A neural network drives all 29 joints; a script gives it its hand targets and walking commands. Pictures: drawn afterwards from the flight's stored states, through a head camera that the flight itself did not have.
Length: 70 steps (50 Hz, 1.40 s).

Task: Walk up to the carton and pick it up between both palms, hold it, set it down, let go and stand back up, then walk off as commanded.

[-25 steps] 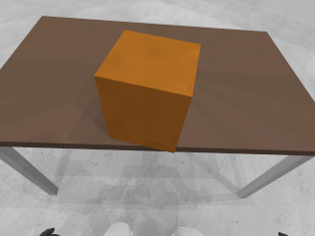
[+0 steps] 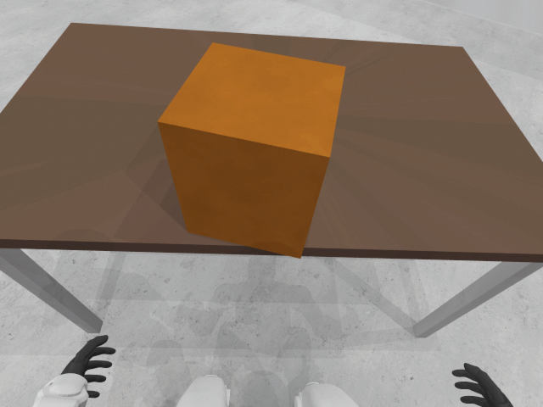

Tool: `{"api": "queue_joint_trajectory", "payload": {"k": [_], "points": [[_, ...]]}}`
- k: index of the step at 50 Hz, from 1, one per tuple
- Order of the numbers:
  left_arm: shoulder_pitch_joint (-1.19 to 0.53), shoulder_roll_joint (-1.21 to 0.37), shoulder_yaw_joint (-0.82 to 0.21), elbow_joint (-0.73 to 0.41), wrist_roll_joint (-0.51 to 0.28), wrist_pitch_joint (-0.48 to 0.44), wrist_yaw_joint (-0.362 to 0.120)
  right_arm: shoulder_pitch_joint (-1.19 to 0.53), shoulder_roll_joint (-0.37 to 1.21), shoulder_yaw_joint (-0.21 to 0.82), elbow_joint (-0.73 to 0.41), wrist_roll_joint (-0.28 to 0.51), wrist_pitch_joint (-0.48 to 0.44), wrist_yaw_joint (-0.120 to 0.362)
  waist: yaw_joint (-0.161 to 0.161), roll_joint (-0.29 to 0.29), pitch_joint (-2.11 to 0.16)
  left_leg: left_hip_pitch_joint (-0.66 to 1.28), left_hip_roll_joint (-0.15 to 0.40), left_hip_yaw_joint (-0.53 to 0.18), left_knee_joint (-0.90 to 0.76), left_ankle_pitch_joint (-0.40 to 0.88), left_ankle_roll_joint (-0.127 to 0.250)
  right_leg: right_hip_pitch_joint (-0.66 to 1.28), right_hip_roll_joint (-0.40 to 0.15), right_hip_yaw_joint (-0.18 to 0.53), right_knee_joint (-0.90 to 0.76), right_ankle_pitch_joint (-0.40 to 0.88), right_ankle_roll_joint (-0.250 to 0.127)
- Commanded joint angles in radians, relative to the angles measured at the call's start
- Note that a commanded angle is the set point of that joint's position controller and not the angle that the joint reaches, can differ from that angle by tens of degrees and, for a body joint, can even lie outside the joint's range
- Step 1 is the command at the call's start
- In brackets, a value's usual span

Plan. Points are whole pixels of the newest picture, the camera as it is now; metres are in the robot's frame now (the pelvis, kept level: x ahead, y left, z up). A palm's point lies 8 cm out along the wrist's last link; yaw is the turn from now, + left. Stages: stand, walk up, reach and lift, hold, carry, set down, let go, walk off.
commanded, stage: reach and lift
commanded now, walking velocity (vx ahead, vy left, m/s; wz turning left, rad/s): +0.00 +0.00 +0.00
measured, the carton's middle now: (259, 157) +0.47 +0.05 +0.08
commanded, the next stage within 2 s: none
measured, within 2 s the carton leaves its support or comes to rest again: neither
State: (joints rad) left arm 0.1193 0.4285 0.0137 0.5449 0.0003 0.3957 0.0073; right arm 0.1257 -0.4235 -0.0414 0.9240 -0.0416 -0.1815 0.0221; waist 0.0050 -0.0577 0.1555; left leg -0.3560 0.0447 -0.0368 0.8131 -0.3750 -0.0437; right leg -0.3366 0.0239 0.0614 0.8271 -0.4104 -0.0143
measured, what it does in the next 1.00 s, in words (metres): stands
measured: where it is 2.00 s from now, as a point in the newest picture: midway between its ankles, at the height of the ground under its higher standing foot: outside the picture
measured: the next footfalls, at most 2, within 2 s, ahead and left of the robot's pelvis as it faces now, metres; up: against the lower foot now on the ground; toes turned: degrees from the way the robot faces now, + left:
none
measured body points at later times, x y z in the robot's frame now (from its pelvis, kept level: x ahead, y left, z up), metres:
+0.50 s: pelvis +0.00 -0.01 +0.03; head +0.04 +0.02 +0.48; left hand +0.20 +0.28 -0.04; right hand +0.15 -0.27 -0.04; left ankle +0.04 +0.15 -0.70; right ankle +0.03 -0.13 -0.70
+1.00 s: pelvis +0.00 +0.00 +0.04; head +0.03 +0.03 +0.48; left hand +0.23 +0.25 +0.01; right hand +0.17 -0.23 +0.03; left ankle +0.04 +0.15 -0.70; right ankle +0.03 -0.13 -0.70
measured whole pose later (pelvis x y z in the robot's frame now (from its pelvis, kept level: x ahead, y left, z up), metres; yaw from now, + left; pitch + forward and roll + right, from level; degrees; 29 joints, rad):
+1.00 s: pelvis +0.00 +0.00 +0.04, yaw +0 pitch -5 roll +0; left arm 0.17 0.42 0.01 0.11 -0.03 0.29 -0.09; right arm 0.43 -0.10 -0.02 0.03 0.01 0.06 -0.16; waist 0.00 -0.09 0.16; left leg -0.16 0.04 -0.02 0.42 -0.18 -0.05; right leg -0.16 0.01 0.07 0.47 -0.22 0.01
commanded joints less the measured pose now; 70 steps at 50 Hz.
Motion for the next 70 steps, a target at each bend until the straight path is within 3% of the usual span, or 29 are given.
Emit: {"api": "queue_joint_trajectory", "payload": {"k": [1,3,5,7,11,17,27,33,37,44,53,62,70], "points": [[-0.17,0.102,0.055,-0.244,0.106,0.138,-0.005,-0.051,-0.152,-0.196,-0.058,-0.042,-0.02,0.006,-0.063,0.001,-0.045,0.288,-0.014,0.114,-0.07,-0.058,0.036,-0.31,-0.068,-0.153,-0.249,-0.019,-0.093],[-0.081,0.086,0.076,-0.221,0.131,0.151,-0.014,-0.039,-0.172,-0.197,-0.095,-0.037,-0.016,0.006,-0.038,0.045,-0.084,0.179,0.003,0.122,-0.17,0.007,0.047,-0.058,-0.011,-0.175,-0.225,0.203,-0.048],[-0.039,0.092,0.1,-0.233,0.139,0.14,-0.022,-0.014,-0.163,-0.181,-0.124,-0.015,-0.024,-0.001,-0.015,0.035,-0.142,0.195,-0.018,0.12,-0.193,0.116,0.047,0.051,-0.003,-0.161,-0.252,0.348,-0.033],[-0.016,0.104,0.113,-0.244,0.125,0.112,-0.023,0.012,-0.134,-0.157,-0.162,0.004,-0.046,-0.01,0.001,0.017,-0.191,0.232,-0.038,0.118,-0.212,0.211,0.041,0.106,-0.005,-0.144,-0.275,0.461,-0.013],[-0.003,0.108,0.116,-0.284,0.079,0.043,-0.027,0.055,-0.083,-0.135,-0.224,0.022,-0.087,-0.034,-0.003,-0.012,-0.266,0.285,-0.069,0.125,-0.259,0.29,0.04,0.18,-0.009,-0.118,-0.313,0.577,0.02],[0.012,0.114,0.115,-0.305,0.025,-0.037,-0.041,0.126,0.016,-0.102,-0.304,0.041,-0.098,-0.069,-0.001,-0.003,-0.268,0.299,-0.086,0.155,-0.355,0.255,0.043,0.245,-0.018,-0.09,-0.388,0.548,0.042],[0.028,0.15,0.125,-0.336,-0.04,-0.09,-0.064,0.208,0.14,-0.037,-0.58,0.053,-0.034,-0.133,0.032,0.001,-0.188,0.304,-0.088,0.201,-0.442,0.181,0.058,0.253,-0.034,-0.059,-0.488,0.301,0.051],[0.013,0.175,0.137,-0.398,-0.067,-0.103,-0.088,0.271,0.212,0.037,-0.8,0.094,0.05,-0.175,0.049,-0.045,-0.148,0.424,-0.112,0.212,-0.427,0.166,0.065,0.13,-0.077,-0.017,-0.577,0.126,0.019],[0.003,0.184,0.146,-0.454,-0.082,-0.103,-0.098,0.309,0.244,0.071,-0.923,0.115,0.12,-0.193,0.058,-0.028,-0.124,0.478,-0.111,0.211,-0.422,0.171,0.063,0.058,-0.092,-0.007,-0.612,0.046,-0.007],[0.042,0.172,0.165,-0.532,-0.107,-0.124,-0.111,0.358,0.277,0.101,-1.095,0.15,0.196,-0.203,0.08,0.032,-0.135,0.458,-0.088,0.213,-0.45,0.172,0.059,0.079,-0.085,-0.004,-0.619,0.047,-0.018],[0.051,0.168,0.181,-0.599,-0.184,-0.206,-0.101,0.331,0.312,0.114,-1.185,0.163,0.22,-0.207,0.105,0.13,-0.202,0.306,-0.049,0.197,-0.519,0.167,0.058,0.259,-0.047,-0.012,-0.56,0.159,0.02],[0.158,0.193,0.21,-0.639,-0.214,-0.303,-0.147,0.445,0.391,0.217,-1.253,0.194,0.165,-0.262,0.122,0.114,-0.243,0.352,-0.059,0.156,-0.472,0.316,0.043,0.295,-0.079,0.007,-0.545,0.427,0.048],[0.146,0.203,0.203,-0.687,-0.25,-0.385,-0.174,0.443,0.433,0.27,-1.335,0.195,0.087,-0.306,0.128,0.136,-0.244,0.344,-0.053,0.139,-0.457,0.295,0.044,0.262,-0.088,0.008,-0.554,0.373,0.04]]}}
